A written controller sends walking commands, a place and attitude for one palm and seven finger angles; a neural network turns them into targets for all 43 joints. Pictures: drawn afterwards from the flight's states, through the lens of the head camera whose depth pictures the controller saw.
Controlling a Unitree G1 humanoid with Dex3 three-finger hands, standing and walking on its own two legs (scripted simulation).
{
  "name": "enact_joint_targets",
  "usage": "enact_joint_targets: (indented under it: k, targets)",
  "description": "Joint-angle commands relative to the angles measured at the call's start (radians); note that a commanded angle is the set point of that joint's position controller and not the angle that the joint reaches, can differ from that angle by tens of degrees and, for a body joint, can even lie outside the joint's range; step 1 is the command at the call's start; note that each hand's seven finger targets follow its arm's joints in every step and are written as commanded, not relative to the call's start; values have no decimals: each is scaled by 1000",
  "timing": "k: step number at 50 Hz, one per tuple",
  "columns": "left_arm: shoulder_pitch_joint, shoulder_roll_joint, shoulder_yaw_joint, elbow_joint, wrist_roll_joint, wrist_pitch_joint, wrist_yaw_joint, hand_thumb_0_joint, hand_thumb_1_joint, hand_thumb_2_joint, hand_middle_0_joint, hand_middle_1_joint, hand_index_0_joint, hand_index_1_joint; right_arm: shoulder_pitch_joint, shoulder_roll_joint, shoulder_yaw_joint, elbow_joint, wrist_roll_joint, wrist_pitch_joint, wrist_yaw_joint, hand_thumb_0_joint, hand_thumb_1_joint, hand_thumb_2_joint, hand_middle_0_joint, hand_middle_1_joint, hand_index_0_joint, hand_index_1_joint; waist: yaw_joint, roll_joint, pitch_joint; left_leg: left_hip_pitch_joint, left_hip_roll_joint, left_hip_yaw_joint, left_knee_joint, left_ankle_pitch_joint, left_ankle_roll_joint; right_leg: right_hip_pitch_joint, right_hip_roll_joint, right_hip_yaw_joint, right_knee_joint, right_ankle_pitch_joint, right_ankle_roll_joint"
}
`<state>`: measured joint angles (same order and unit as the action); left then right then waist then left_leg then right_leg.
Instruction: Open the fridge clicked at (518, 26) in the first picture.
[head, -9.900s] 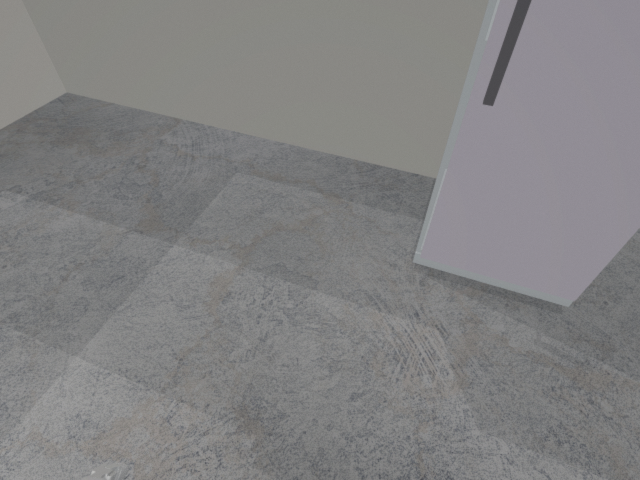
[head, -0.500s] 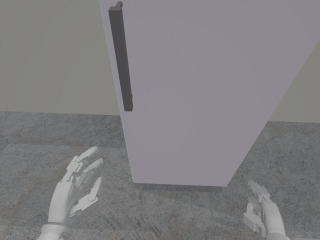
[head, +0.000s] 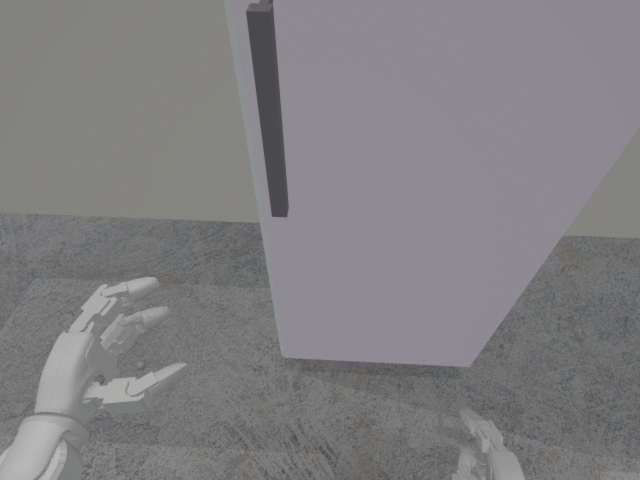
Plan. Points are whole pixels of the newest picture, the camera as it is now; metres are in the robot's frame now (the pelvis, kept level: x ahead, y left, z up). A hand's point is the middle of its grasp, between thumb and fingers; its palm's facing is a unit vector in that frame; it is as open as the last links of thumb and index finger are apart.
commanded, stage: raise the hand to about handle height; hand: left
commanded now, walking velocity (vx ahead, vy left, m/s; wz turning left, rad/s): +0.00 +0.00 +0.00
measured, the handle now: (274, 122) +0.53 +0.09 +0.19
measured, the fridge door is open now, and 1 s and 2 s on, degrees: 0 0 0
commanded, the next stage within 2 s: move the hooked fingers beside the handle in 1.26 s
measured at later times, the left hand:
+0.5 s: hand (61, 284) +0.26 +0.26 +0.17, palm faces +0.10 -0.99 -0.08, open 13.7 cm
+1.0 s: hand (68, 242) +0.29 +0.25 +0.20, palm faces +0.04 -1.00 -0.08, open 14.0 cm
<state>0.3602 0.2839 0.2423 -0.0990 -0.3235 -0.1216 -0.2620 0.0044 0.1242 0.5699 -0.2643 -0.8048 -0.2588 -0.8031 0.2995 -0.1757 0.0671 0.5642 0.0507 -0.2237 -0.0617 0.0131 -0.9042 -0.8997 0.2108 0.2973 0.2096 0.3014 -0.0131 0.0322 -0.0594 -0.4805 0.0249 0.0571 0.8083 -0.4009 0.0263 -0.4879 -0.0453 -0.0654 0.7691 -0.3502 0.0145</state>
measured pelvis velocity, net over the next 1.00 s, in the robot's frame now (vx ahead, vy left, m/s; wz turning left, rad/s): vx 0.02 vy -0.02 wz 0.02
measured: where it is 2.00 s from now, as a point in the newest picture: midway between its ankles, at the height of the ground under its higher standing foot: outside the picture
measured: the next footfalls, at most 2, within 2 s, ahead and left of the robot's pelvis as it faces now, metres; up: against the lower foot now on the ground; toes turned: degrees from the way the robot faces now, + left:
none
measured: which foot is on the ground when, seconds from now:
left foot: down 0.00-1.00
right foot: down 0.00-1.00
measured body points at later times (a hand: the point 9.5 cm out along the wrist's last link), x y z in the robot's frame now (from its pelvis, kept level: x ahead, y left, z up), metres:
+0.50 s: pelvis +0.02 -0.01 +0.02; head +0.00 -0.02 +0.47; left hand +0.25 +0.32 +0.18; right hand +0.23 -0.22 -0.03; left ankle +0.01 +0.10 -0.71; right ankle +0.03 -0.13 -0.71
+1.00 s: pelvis +0.02 -0.02 +0.03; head +0.00 -0.05 +0.48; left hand +0.28 +0.31 +0.21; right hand +0.20 -0.26 -0.04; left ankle +0.01 +0.10 -0.71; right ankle +0.03 -0.13 -0.71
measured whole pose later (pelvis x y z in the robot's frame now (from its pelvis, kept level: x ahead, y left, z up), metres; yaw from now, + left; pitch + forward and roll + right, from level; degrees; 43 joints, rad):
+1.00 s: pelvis +0.02 -0.02 +0.03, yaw +1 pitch -2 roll +0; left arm -0.08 0.46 0.48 0.14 -0.36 0.12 -0.49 -0.01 -0.50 0.30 -0.31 -1.20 -0.30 -1.20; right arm 0.24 -0.29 0.06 0.60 0.08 -0.23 -0.10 0.01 -0.91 -0.90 0.21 0.30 0.21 0.30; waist 0.04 0.06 -0.02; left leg -0.19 0.03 0.04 0.50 -0.28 0.00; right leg -0.20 -0.03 -0.09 0.49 -0.26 -0.01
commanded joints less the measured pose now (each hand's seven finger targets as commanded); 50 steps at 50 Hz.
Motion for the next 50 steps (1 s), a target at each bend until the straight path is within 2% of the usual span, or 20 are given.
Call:
enact_joint_targets:
  k: [1, 3, 5, 7, 10, 15, 18, 20, 22, 25, 28, 30, 33, 35, 37, 39, 40, 44, 46, 50]
  targets:
    - [-95, 120, 100, -312, -2, -151, 53, 0, -103, 470, -272, -945, -272, -945, -134, -171, -73, -165, -7, -100, -1, 0, -900, -900, 200, 300, 200, 300, 48, 42, -113, 75, -5, -86, -202, 234, -32, 109, 60, -42, -106, 133, -36]
    - [-141, 103, 41, -252, 24, -156, 19, 0, -150, 450, -275, -975, -275, -975, -110, -188, -76, -141, -3, -116, -1, 0, -900, -900, 200, 300, 200, 300, 10, 64, -77, 86, -4, -89, -202, 172, -26, 67, 57, -34, -129, 85, -31]
    - [-197, 103, 7, -203, 29, -130, -32, 0, -197, 430, -278, -1005, -278, -1005, -103, -205, -78, -129, 5, -128, -13, 0, -900, -900, 200, 300, 200, 300, -8, 45, -48, 93, -6, -95, -212, 139, -18, 74, 56, -26, -155, 71, -31]
    - [-238, 181, 65, -166, 16, -90, -78, 0, -243, 410, -282, -1035, -282, -1035, -103, -218, -83, -121, 13, -137, -30, 0, -900, -900, 200, 300, 200, 300, 6, 8, -83, 110, -9, -101, -228, 119, -11, 111, 48, -17, -182, 55, -29]
    - [-297, 302, 192, -168, -5, -46, -99, 0, -313, 380, -287, -1080, -287, -1080, -126, -226, -76, -122, 10, -138, -48, 0, -900, -900, 200, 300, 200, 300, 43, 22, -125, 149, -15, -105, -249, 165, -7, 179, 45, -15, -202, 86, -32]
    - [-352, 329, 285, -223, -61, -49, -77, 0, -430, 330, -295, -1155, -295, -1155, -142, -200, -59, -123, 3, -146, -44, 0, -900, -900, 200, 300, 200, 300, 76, 72, -179, 246, -17, -99, -272, 371, -21, 289, 53, -31, -211, 290, -40]
    - [-394, 282, 243, -121, -66, 2, -102, 0, -500, 300, -300, -1200, -300, -1200, -149, -204, -55, -106, 12, -137, -42, 0, -900, -900, 200, 300, 200, 300, 58, 103, -93, 256, -16, -88, -292, 362, -26, 259, 53, -31, -237, 308, -38]
    - [-401, 264, 212, -18, -55, 63, -133, 0, -500, 300, -300, -1200, -300, -1200, -144, -212, -53, -101, 19, -126, -43, 0, -900, -900, 200, 300, 200, 300, 54, 65, -22, 235, -17, -80, -305, 327, -18, 248, 54, -24, -267, 295, -36]
    - [-453, 288, 203, 15, -44, 121, -160, 0, -500, 300, -300, -1200, -300, -1200, -147, -220, -52, -106, 26, -112, -48, 0, -900, -900, 200, 300, 200, 300, 46, 40, -11, 231, -18, -78, -320, 293, -13, 249, 49, -20, -285, 275, -31]
    - [-557, 357, 235, -18, -34, 168, -183, 0, -500, 300, -300, -1200, -300, -1200, -166, -221, -46, -124, 26, -92, -54, 0, -900, -900, 200, 300, 200, 300, 50, 12, -51, 262, -21, -81, -327, 295, -2, 278, 50, -9, -303, 263, -31]
    - [-678, 448, 322, -99, -41, 137, -181, 0, -500, 300, -300, -1200, -300, -1200, -185, -207, -40, -137, 18, -89, -60, 0, -900, -900, 200, 300, 200, 300, 59, 40, -172, 331, -29, -83, -330, 337, 0, 335, 48, -2, -308, 302, -31]
    - [-711, 493, 366, -137, -51, 100, -173, 0, -500, 300, -300, -1200, -300, -1200, -189, -199, -30, -131, 12, -93, -60, 0, -900, -900, 200, 300, 200, 300, 67, 56, -202, 359, -29, -82, -332, 376, -1, 369, 54, 0, -314, 338, -35]
    - [-721, 471, 367, -30, -60, 92, -181, 0, -500, 300, -300, -1200, -300, -1200, -189, -196, -27, -108, 17, -93, -62, 0, -900, -900, 200, 300, 200, 300, 60, 76, -156, 357, -30, -78, -350, 374, -3, 359, 51, -6, -329, 358, -36]
    - [-710, 464, 353, 105, -59, 137, -204, 0, -500, 300, -300, -1200, -300, -1200, -181, -208, -29, -90, 23, -82, -63, 0, -900, -900, 200, 300, 200, 300, 58, 19, -72, 314, -29, -75, -360, 329, 0, 334, 49, 2, -354, 322, -33]
    - [-749, 454, 313, 195, -51, 198, -229, 0, -500, 300, -300, -1200, -300, -1200, -184, -220, -31, -87, 35, -69, -66, 0, -900, -900, 200, 300, 200, 300, 47, 35, -13, 288, -28, -73, -371, 276, -2, 295, 37, 11, -368, 269, -30]
    - [-759, 444, 275, 223, -36, 247, -248, 0, -500, 300, -300, -1200, -300, -1200, -189, -225, -34, -105, 39, -65, -65, 0, -900, -900, 200, 300, 200, 300, 47, 48, -28, 293, -31, -75, -370, 270, -1, 287, 33, 12, -367, 252, -30]
    - [-747, 428, 256, 219, -36, 263, -259, 0, -500, 300, -300, -1200, -300, -1200, -193, -226, -33, -117, 42, -61, -59, 0, -900, -900, 200, 300, 200, 300, 54, 16, -37, 291, -29, -74, -365, 283, -1, 304, 30, 18, -363, 266, -30]
    - [-737, 482, 326, 54, -48, 228, -258, 0, -500, 300, -300, -1200, -300, -1200, -210, -220, -42, -154, 35, -61, -44, 0, -900, -900, 200, 300, 200, 300, 70, 1, -191, 342, -36, -72, -345, 350, 4, 364, 31, 14, -331, 331, -27]
    - [-736, 525, 387, -13, -63, 178, -236, 0, -500, 300, -300, -1200, -300, -1200, -210, -212, -39, -155, 27, -66, -40, 0, -900, -900, 200, 300, 200, 300, 79, -3, -216, 349, -36, -72, -352, 367, 5, 390, 37, 13, -331, 339, -29]
    - [-705, 556, 448, 21, -60, 136, -184, 0, -500, 300, -300, -1200, -300, -1200, -196, -210, -40, -132, 20, -74, -45, 0, -900, -900, 200, 300, 200, 300, 88, 22, -143, 327, -31, -65, -371, 325, 3, 365, 40, 10, -351, 284, -30]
